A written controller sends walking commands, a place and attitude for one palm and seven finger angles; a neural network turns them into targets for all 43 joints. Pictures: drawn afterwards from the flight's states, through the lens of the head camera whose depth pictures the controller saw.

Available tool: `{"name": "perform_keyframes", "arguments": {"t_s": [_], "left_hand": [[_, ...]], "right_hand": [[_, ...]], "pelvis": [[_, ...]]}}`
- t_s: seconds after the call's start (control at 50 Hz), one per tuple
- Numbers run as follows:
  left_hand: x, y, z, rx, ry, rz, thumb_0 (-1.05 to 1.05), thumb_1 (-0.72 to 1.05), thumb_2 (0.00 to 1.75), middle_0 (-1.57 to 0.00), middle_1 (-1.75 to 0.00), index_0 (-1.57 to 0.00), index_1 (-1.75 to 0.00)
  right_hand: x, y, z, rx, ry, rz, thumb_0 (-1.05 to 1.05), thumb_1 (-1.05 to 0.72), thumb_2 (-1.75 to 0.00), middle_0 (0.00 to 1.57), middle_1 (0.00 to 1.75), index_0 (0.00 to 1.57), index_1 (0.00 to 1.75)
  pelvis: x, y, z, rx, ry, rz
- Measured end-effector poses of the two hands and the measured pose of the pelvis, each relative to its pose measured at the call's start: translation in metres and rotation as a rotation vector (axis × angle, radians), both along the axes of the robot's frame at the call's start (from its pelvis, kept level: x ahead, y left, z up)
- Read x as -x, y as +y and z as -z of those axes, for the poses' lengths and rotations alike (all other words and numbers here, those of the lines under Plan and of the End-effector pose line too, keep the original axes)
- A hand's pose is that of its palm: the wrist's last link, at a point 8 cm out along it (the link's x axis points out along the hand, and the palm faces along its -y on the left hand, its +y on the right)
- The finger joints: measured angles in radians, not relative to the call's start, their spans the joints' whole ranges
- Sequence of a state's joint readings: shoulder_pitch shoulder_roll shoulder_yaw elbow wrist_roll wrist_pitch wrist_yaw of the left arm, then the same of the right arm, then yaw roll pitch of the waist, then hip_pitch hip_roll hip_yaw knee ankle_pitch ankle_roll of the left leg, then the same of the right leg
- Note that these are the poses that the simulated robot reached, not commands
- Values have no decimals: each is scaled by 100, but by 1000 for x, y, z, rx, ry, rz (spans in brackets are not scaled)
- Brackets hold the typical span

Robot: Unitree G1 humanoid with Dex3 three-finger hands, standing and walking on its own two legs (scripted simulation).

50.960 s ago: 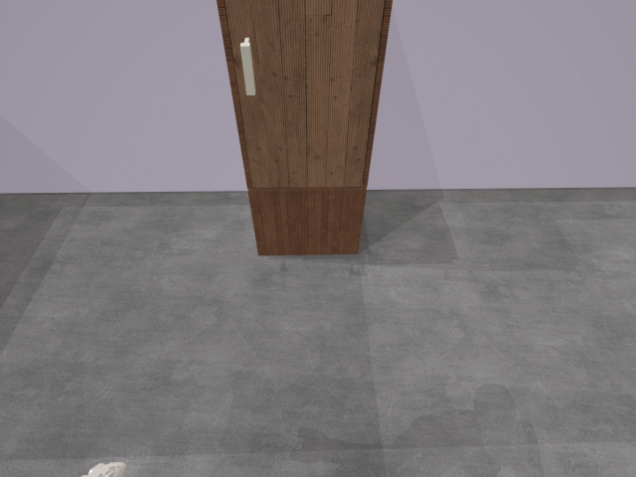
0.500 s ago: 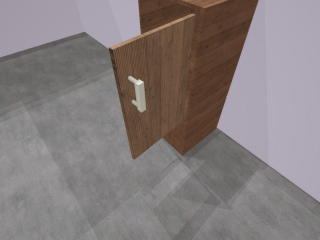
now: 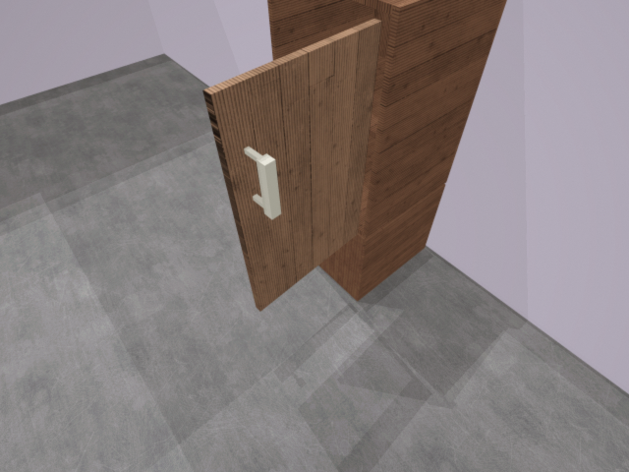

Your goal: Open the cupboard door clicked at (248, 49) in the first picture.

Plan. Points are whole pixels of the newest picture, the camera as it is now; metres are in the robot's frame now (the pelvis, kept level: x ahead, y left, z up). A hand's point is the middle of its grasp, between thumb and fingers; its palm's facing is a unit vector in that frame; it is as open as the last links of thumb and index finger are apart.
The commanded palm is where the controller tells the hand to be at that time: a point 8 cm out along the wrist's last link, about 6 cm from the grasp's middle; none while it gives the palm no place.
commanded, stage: look to check the result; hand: left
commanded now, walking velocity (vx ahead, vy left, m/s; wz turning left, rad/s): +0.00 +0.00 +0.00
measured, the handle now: (261, 182) +0.55 +0.12 +0.04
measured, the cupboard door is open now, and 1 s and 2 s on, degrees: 94 94 94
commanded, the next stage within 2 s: stand and wait in 0.26 s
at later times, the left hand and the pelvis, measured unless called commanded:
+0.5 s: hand out of the picture +0.00 +0.16 -0.17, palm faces +0.04 -0.98 -0.21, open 7.4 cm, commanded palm none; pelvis +0.01 -0.01 +0.00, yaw +0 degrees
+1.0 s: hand out of the picture +0.02 +0.18 -0.17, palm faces +0.03 -0.97 -0.23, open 7.4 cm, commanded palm none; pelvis +0.02 -0.01 +0.00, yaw -1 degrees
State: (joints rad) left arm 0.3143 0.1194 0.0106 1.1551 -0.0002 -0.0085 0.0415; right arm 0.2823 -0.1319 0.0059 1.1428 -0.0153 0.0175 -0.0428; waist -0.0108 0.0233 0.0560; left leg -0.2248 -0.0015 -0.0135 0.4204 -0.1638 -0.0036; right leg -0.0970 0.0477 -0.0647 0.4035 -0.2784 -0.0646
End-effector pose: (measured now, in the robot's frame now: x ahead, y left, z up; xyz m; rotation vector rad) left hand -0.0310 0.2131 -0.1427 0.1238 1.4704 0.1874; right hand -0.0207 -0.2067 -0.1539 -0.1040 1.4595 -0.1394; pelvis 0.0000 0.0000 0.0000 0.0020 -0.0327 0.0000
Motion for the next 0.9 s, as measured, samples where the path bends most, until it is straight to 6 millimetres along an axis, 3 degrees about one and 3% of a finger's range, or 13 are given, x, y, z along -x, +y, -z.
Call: {"name": "perform_keyframes", "arguments": {"t_s": [0.32, 0.9], "left_hand": [[-21, -5, 1, 2, -36, 10, 0, 90, 90, -20, -30, -20, -30], [-46, 10, -4, -35, -61, 34, 0, 90, 90, -20, -30, -20, -30]], "right_hand": [[-19, -11, -2, 17, -27, -5, 1, -91, -90, 20, 30, 20, 30], [-40, -31, -6, 55, -48, -16, 1, -91, -90, 20, 30, 20, 30]], "pelvis": [[-8, -6, 0, -2, 0, 2], [-18, -8, -2, -5, 3, 9]]}}
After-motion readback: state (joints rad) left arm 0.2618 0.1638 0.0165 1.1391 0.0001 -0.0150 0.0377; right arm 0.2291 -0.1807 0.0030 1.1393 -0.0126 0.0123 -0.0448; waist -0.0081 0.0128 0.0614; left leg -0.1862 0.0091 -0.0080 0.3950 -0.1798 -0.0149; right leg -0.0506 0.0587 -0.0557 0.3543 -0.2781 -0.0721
